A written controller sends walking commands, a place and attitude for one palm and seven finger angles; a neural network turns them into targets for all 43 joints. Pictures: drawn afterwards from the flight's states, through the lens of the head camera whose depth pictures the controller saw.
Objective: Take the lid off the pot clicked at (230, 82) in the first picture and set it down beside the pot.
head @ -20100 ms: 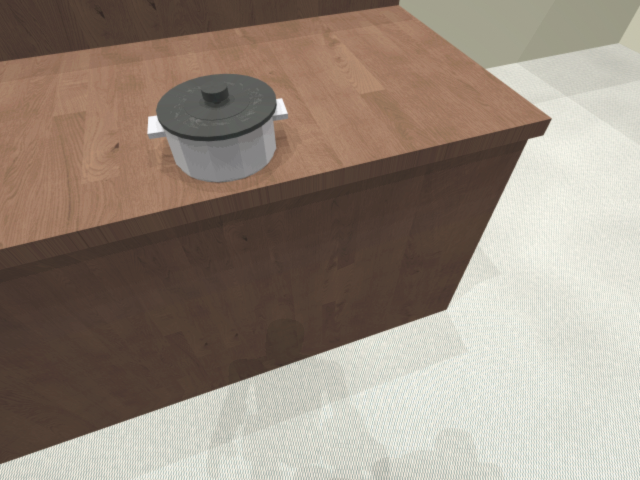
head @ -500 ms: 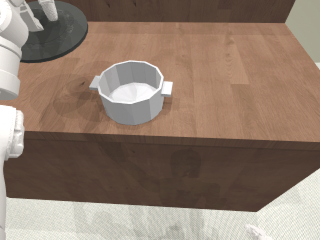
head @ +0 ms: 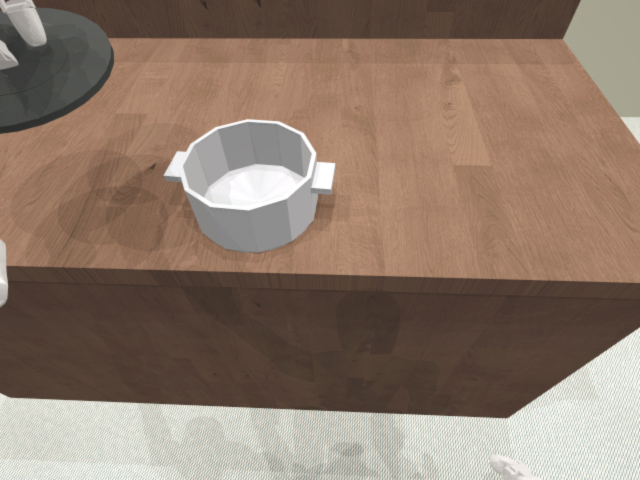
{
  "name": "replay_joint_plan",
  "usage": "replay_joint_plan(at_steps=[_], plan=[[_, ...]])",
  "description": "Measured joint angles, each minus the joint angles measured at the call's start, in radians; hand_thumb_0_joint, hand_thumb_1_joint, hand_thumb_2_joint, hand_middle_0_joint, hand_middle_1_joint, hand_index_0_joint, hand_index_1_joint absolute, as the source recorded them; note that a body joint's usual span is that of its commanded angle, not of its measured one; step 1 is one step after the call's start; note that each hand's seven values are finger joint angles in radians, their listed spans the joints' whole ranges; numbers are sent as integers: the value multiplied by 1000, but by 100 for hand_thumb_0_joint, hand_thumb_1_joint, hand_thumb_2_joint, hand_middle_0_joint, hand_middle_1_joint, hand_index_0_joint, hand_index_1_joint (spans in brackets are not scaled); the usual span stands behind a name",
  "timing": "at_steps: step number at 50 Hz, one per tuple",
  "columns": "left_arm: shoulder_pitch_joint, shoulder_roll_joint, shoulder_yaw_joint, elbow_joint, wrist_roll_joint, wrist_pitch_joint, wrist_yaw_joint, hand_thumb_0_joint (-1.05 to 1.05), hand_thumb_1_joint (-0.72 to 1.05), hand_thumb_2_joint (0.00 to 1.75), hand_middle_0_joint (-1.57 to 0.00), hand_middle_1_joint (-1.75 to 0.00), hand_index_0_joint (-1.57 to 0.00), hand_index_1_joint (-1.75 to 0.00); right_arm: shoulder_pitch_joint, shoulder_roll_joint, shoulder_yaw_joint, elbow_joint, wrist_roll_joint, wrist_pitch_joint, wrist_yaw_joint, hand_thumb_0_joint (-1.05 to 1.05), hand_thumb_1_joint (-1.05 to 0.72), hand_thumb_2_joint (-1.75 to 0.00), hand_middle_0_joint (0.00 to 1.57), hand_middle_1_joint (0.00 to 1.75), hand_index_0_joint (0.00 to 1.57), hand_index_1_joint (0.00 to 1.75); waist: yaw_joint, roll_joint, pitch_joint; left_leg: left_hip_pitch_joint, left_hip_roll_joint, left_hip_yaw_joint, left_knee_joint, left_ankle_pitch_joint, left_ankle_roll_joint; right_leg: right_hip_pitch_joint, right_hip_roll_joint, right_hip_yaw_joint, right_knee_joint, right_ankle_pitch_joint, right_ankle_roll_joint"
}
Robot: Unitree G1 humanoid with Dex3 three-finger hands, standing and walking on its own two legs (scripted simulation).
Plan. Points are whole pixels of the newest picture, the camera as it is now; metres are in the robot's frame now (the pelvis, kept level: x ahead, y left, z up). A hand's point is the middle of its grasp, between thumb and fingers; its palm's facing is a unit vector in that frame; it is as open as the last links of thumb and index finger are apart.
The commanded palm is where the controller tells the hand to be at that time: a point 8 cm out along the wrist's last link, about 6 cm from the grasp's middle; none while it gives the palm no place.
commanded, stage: move the lid sideways beside the pot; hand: left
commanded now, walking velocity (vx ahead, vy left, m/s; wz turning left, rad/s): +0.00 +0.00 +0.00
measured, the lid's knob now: out of the picture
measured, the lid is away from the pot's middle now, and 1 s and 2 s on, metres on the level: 0.22 0.24 0.23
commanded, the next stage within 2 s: lower the lid onto the table in 0.24 s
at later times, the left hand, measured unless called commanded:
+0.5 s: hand out of the picture +0.45 +0.33 +0.31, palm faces -0.12 -0.11 -0.99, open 6.2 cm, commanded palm +0.45 +0.32 +0.37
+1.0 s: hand (3, 76) +0.47 +0.33 +0.27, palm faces -0.21 -0.15 -0.97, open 6.2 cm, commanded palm +0.46 +0.32 +0.34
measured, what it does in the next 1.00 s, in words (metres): stands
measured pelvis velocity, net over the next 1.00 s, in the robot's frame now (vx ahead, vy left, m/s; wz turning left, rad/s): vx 0.01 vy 0.00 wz -0.01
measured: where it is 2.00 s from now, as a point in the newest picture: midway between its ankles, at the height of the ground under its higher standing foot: outside the picture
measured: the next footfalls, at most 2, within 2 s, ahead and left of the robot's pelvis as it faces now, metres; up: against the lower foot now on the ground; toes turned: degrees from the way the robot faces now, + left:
none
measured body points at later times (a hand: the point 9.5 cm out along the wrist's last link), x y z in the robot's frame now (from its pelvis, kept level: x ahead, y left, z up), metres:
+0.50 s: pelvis +0.01 +0.00 +0.00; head +0.05 -0.01 +0.45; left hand +0.45 +0.33 +0.36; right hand +0.10 -0.26 -0.13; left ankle +0.05 +0.08 -0.74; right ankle -0.04 -0.13 -0.74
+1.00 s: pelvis +0.01 +0.00 +0.00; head +0.06 -0.01 +0.45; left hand +0.47 +0.33 +0.32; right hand +0.08 -0.27 -0.12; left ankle +0.05 +0.08 -0.74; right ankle -0.04 -0.13 -0.74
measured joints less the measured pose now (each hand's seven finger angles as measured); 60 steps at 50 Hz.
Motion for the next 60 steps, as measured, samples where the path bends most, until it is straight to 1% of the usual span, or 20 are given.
replay_joint_plan(at_steps=[9,14,19,21,24,29,31,33,39,55,60], plan=[[19,66,34,1,13,-31,-2,5,26,79,-67,-90,-88,-95,24,-9,-6,1,2,8,-9,0,-91,-90,20,30,20,30,-6,-5,5,3,8,-2,-3,-6,-4,12,9,0,-23,6,-5],[27,85,29,-10,10,-22,-3,4,26,79,-67,-90,-88,-95,29,-14,-11,3,6,21,-8,0,-91,-90,20,30,20,30,-5,-5,7,5,9,-3,-4,-8,-4,16,11,-1,-31,8,-5],[28,79,21,-6,8,-22,-2,5,26,79,-67,-91,-88,-95,20,-15,-8,8,8,23,-10,0,-91,-90,20,30,20,30,-3,-3,13,5,8,-5,-6,-6,-3,19,10,-3,-37,10,-4],[13,68,9,15,3,-5,-3,5,26,79,-67,-91,-88,-95,16,-13,-8,11,10,17,-9,0,-91,-90,20,30,20,30,-3,-4,16,6,6,-7,-9,-4,-3,21,9,-5,-39,11,-4],[16,52,17,8,6,13,-6,5,26,79,-67,-91,-88,-95,15,-11,-8,10,7,4,-6,0,-91,-90,20,30,20,30,-3,-3,12,6,4,-8,-12,-2,-2,21,7,-5,-42,13,-3],[10,34,27,44,8,25,8,5,27,79,-67,-90,-88,-95,9,-5,-5,5,5,-1,-2,0,-91,-90,20,30,20,30,-10,-1,1,3,2,-3,-10,-4,0,15,4,-1,-35,10,0],[6,33,15,66,3,30,8,5,27,79,-67,-90,-88,-95,7,-2,-3,2,6,2,-2,0,-91,-90,20,30,20,30,-14,-2,-1,2,2,0,-10,-4,1,11,4,2,-32,8,1],[20,28,16,53,5,33,4,5,27,79,-67,-90,-88,-95,10,-1,-4,-1,4,1,0,0,-91,-90,20,30,20,30,-14,-2,0,3,2,1,-12,-3,2,11,3,3,-32,9,1],[35,24,36,70,4,15,13,5,27,79,-67,-90,-88,-95,20,0,-3,-1,3,2,-6,0,-91,-90,20,30,20,30,-19,-4,-1,2,3,5,-12,-5,3,9,4,8,-33,10,2],[78,35,42,90,-2,-29,27,5,27,79,-66,-90,-88,-95,58,-11,-20,16,3,-1,-16,0,-91,-90,20,30,20,30,-31,-17,1,-10,10,9,-3,-15,3,3,10,13,-42,11,2],[99,35,59,82,-6,-43,33,5,27,79,-66,-90,-88,-95,59,-13,-24,14,3,1,-14,0,-91,-90,20,30,20,30,-34,-17,-2,-15,10,11,2,-19,4,-2,10,15,-40,9,2]])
